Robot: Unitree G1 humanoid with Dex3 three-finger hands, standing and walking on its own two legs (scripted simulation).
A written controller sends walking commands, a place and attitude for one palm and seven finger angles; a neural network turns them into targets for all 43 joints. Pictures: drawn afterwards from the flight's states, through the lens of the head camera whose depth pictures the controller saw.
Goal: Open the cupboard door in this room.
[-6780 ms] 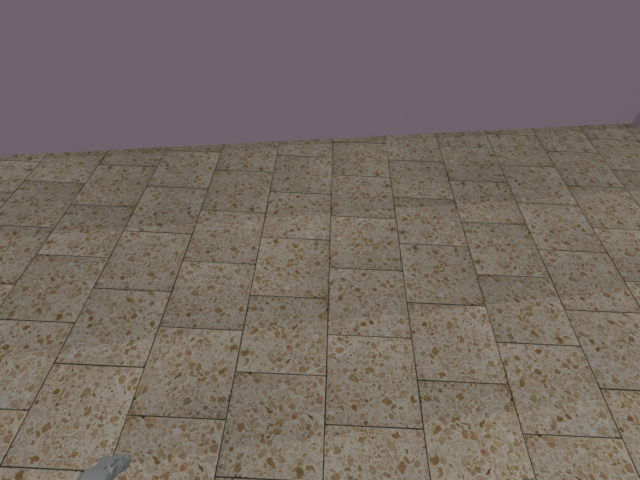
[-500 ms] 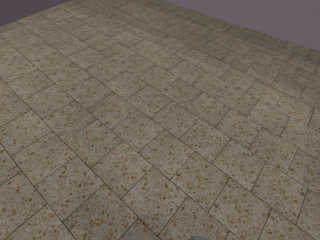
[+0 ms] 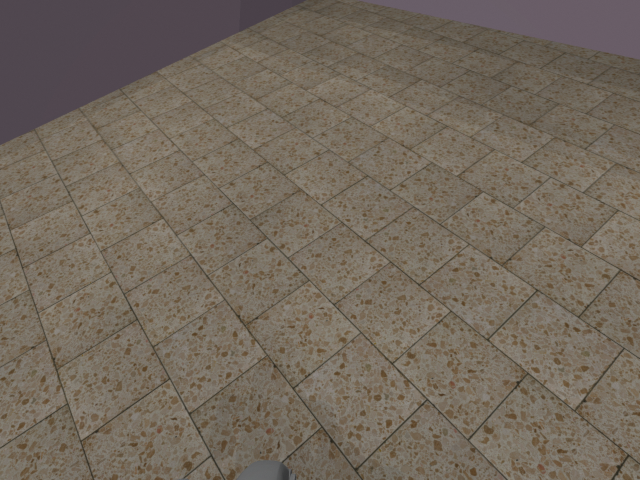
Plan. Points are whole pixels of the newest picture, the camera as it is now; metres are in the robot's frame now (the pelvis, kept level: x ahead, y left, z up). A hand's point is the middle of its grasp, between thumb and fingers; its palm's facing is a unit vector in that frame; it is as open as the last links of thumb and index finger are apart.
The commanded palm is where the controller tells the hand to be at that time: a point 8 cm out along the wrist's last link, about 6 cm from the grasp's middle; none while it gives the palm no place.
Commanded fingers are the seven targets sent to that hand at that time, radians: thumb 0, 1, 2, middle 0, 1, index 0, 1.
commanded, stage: turn or walk to find it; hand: left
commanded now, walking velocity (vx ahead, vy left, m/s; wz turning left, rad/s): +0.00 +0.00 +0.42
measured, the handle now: out of the picture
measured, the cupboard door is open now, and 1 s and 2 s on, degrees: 0 0 0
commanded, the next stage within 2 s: none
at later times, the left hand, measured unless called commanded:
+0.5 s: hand out of the picture -0.06 +0.27 -0.18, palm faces +0.26 -0.94 -0.23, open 7.4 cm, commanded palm none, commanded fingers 0.00 0.90 0.90 -0.20 -0.30 -0.20 -0.30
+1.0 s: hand out of the picture -0.03 +0.21 -0.14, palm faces +0.37 -0.88 -0.28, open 7.4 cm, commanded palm none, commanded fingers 0.00 0.90 0.90 -0.20 -0.30 -0.20 -0.30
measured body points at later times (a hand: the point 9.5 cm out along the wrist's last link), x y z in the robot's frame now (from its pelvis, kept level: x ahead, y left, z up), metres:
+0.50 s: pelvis -0.04 +0.06 +0.00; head -0.02 +0.09 +0.45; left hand -0.07 +0.32 -0.16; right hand +0.12 -0.16 -0.13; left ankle -0.05 +0.15 -0.74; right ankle -0.03 -0.09 -0.67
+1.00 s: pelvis -0.05 +0.00 +0.00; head -0.02 -0.03 +0.45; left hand -0.05 +0.26 -0.12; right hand +0.05 -0.23 -0.17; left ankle -0.12 +0.14 -0.66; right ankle -0.03 -0.09 -0.74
